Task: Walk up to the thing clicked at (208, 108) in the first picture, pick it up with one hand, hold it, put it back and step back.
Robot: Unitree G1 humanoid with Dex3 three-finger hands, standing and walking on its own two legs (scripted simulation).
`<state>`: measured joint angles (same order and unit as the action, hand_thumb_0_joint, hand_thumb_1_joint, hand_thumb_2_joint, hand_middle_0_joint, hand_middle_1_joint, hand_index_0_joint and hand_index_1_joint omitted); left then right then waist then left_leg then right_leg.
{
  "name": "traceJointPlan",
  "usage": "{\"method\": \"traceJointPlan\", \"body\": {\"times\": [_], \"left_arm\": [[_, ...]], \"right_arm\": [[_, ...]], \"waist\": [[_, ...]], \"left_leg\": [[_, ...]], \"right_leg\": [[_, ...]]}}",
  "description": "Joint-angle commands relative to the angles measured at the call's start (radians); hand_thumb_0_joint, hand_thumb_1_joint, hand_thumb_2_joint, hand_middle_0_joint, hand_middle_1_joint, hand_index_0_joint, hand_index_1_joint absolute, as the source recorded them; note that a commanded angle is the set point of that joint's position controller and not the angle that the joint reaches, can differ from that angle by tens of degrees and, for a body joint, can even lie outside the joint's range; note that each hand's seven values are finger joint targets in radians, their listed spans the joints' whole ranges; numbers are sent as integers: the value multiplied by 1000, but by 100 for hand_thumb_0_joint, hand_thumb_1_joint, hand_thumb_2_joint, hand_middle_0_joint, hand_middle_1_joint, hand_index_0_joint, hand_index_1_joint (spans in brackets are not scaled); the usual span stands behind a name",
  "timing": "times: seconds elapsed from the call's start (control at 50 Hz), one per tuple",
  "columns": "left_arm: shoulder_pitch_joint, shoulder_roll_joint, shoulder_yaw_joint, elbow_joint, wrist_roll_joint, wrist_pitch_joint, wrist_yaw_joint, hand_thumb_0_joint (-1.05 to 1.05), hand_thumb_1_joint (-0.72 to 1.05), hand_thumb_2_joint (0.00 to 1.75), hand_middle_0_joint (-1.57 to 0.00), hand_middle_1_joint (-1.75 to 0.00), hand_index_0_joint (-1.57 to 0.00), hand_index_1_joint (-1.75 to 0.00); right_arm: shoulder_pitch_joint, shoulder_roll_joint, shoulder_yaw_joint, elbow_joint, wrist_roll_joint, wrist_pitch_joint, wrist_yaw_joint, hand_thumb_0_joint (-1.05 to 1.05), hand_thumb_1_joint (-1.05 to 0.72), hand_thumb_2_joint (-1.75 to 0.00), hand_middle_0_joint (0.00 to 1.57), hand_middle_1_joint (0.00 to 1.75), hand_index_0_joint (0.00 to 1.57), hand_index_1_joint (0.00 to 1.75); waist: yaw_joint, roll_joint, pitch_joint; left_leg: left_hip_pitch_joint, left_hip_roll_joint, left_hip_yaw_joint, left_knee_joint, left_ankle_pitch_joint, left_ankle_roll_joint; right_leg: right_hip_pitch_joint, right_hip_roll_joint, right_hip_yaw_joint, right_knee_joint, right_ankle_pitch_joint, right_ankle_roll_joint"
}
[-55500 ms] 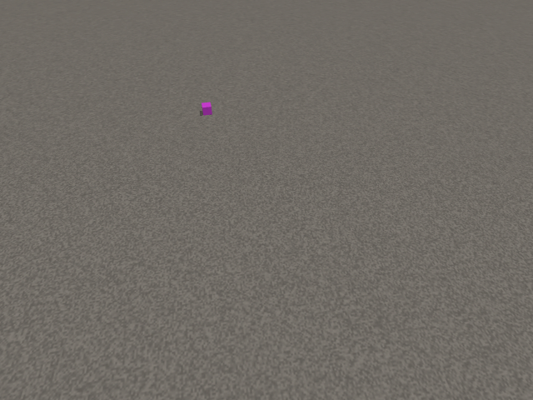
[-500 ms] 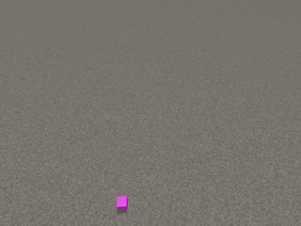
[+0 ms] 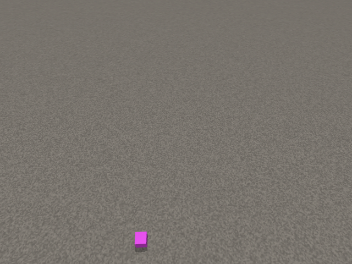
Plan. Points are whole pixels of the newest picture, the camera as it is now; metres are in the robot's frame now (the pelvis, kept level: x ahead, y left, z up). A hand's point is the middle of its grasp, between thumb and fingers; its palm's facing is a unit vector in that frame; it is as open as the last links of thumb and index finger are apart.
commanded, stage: stand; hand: left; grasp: from above
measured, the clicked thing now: (141, 239) +0.42 +0.18 -0.75
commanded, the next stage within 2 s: step back in 0.02 s
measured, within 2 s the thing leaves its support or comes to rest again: neither
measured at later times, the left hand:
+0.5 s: hand out of the picture +0.00 +0.24 -0.16, palm faces -0.03 -0.90 -0.43, open 7.4 cm
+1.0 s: hand out of the picture -0.12 +0.28 -0.17, palm faces -0.01 -0.92 -0.40, open 7.4 cm
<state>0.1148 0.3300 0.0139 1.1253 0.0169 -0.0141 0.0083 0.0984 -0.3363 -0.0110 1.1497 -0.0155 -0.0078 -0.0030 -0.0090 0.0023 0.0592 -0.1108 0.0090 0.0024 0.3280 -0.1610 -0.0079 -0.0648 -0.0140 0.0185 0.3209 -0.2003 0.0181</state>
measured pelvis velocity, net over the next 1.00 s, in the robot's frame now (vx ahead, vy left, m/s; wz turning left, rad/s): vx -0.21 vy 0.01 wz -0.02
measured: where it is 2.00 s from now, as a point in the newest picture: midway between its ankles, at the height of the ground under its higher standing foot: outside the picture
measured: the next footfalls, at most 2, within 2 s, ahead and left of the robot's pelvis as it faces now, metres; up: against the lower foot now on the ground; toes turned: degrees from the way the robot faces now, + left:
left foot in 0.70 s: -0.13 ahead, +0.11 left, +0.00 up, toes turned +0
right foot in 1.08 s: -0.22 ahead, -0.13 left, +0.00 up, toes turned +0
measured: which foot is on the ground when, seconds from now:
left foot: down 0.00-0.32, up 0.34-0.68, down 0.70-1.00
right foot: down 0.00-0.72, up 0.74-1.00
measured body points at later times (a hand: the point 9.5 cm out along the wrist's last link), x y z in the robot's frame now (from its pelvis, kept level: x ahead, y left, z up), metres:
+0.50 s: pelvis -0.09 -0.02 -0.02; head -0.01 -0.05 +0.42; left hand +0.00 +0.29 -0.13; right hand +0.03 -0.35 -0.16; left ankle -0.11 +0.12 -0.66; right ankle -0.03 -0.13 -0.75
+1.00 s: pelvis -0.21 +0.01 -0.02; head -0.15 +0.02 +0.42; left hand -0.11 +0.33 -0.14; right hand -0.09 -0.30 -0.13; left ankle -0.17 +0.11 -0.75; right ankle -0.24 -0.13 -0.70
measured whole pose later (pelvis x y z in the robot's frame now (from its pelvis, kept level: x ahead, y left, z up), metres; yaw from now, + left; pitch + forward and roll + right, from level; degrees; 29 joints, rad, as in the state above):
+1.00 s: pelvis -0.21 +0.01 -0.02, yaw -1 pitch -3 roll -1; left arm 0.17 0.40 0.09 0.85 0.02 0.04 0.02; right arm 0.10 -0.36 -0.04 0.85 -0.03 0.03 -0.01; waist 0.01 -0.02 0.19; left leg -0.29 0.01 0.03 0.61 -0.27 0.04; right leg -0.36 0.07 0.12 1.00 -0.51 0.03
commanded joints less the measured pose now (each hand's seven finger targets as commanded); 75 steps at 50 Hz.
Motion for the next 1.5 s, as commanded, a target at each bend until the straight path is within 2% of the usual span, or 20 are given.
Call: {"method": "traceJointPlan", "body": {"times": [0.0,0.24,0.26,0.3,0.34,0.4,0.52,0.64,0.72,0.8,0.94,1.06,1.1,1.12,1.18,1.34,1.38,1.4,1.44,1.48], "left_arm": [[-37,291,65,-87,-33,-3,11,0,90,90,-20,-30,-20,-30],[131,245,86,-189,-8,46,1,0,90,90,-20,-30,-20,-30],[167,249,91,-183,-7,44,-1,0,90,90,-20,-30,-20,-30],[104,363,114,-227,12,24,0,0,90,90,-20,-30,-20,-30],[-17,404,124,-292,18,15,12,0,90,90,-20,-30,-20,-30],[-116,308,112,-335,21,16,22,0,90,90,-20,-30,-20,-30],[77,282,119,-334,13,24,39,0,90,90,-20,-30,-20,-30],[-12,316,119,-389,-2,46,26,0,90,90,-20,-30,-20,-30],[-83,263,117,-395,15,50,43,0,90,90,-20,-30,-20,-30],[67,247,120,-335,-16,45,34,0,90,90,-20,-30,-20,-30],[49,218,112,-370,-3,32,22,0,90,90,-20,-30,-20,-30],[192,244,118,-299,19,11,16,0,90,90,-20,-30,-20,-30],[116,401,154,-339,16,11,10,0,90,90,-20,-30,-20,-30],[47,406,155,-384,29,1,14,0,90,90,-20,-30,-20,-30],[-28,305,131,-404,14,8,25,0,90,90,-20,-30,-20,-30],[8,300,126,-433,14,39,29,0,90,90,-20,-30,-20,-30],[-4,286,111,-440,4,54,21,0,90,90,-20,-30,-20,-30],[31,247,102,-439,1,60,17,0,90,90,-20,-30,-20,-30],[-85,269,127,-451,10,53,35,0,90,90,-20,-30,-20,-30],[-12,248,122,-401,-11,62,35,0,90,90,-20,-30,-20,-30]], "right_arm": [[-72,-273,-60,-92,17,-4,-2,0,-90,-90,20,30,20,30],[-124,-315,-110,-297,10,47,3,0,-90,-90,20,30,20,30],[-155,-305,-110,-316,9,51,3,0,-90,-90,20,30,20,30],[-135,-205,-86,-339,26,64,-2,0,-90,-90,20,30,20,30],[-34,-241,-101,-300,15,75,-19,0,-90,-90,20,30,20,30],[80,-270,-105,-261,36,62,-14,0,-90,-90,20,30,20,30],[10,-254,-73,-304,7,50,-27,0,-90,-90,20,30,20,30],[187,-232,-91,-251,-10,39,-11,0,-90,-90,20,30,20,30],[62,-407,-134,-311,-24,26,0,0,-90,-90,20,30,20,30],[-54,-281,-90,-346,-19,20,-23,0,-90,-90,20,30,20,30],[60,-283,-100,-357,-8,24,-25,0,-90,-90,20,30,20,30],[-12,-284,-97,-379,15,46,-14,0,-90,-90,20,30,20,30],[-48,-221,-88,-391,22,51,-18,0,-90,-90,20,30,20,30],[-35,-254,-102,-381,14,58,-22,0,-90,-90,20,30,20,30],[61,-248,-93,-336,30,49,-22,0,-90,-90,20,30,20,30],[140,-229,-89,-331,-3,33,-23,0,-90,-90,20,30,20,30],[202,-234,-103,-302,-12,23,-18,0,-90,-90,20,30,20,30],[177,-273,-115,-312,-27,17,-16,0,-90,-90,20,30,20,30],[100,-434,-144,-350,-30,17,-3,0,-90,-90,20,30,20,30],[14,-331,-109,-348,-31,7,-18,0,-90,-90,20,30,20,30]], "waist": [[-3,-3,36],[48,191,-133],[72,155,-126],[55,-244,-7],[17,-198,-24],[-27,-127,-84],[86,-151,-128],[-22,-174,-169],[-58,215,-61],[46,136,-21],[-27,149,-92],[37,107,-132],[62,-301,-64],[46,-255,-23],[-4,-117,-26],[21,-228,-111],[-15,-156,-119],[4,-16,-115],[-59,238,-49],[23,79,-38]], "left_leg": [[-38,106,-104,54,264,39],[-313,288,-232,155,192,237],[-339,246,-196,238,131,205],[-447,-126,-44,637,-356,37],[-344,-130,-226,939,-468,32],[-341,-128,-188,964,-307,5],[-422,-85,-141,685,-395,-21],[-84,-51,13,134,-107,38],[-173,390,-494,-15,255,310],[-88,225,-221,99,383,223],[100,262,-217,182,475,268],[-165,198,-184,258,110,130],[-333,-88,-39,640,-414,14],[-303,-75,-164,833,-472,4],[-318,-129,-169,897,-338,0],[-229,-34,-38,330,-297,2],[-85,-39,-10,92,-64,22],[-33,87,-205,34,-64,63],[-249,398,-600,-55,99,306],[-209,279,-358,35,261,234]], "right_leg": [[-152,-91,86,37,302,-43],[-90,27,23,506,-223,-89],[-89,3,56,447,-163,-106],[-195,-288,463,-7,223,-188],[-362,-363,531,-24,195,-317],[-226,-208,273,75,186,-224],[81,-264,265,156,437,-272],[-85,-207,167,237,334,-162],[-398,127,156,822,-473,-24],[-462,124,168,952,-293,-29],[-409,67,87,622,-325,15],[-64,15,48,113,29,-52],[-218,-348,518,-18,97,-297],[-319,-406,572,-17,164,-344],[-267,-225,249,102,303,-233],[-59,-217,220,219,334,-200],[-161,-168,181,288,211,-136],[-282,-92,139,373,27,-90],[-365,106,143,779,-468,-24],[-412,135,216,956,-363,-43]]}}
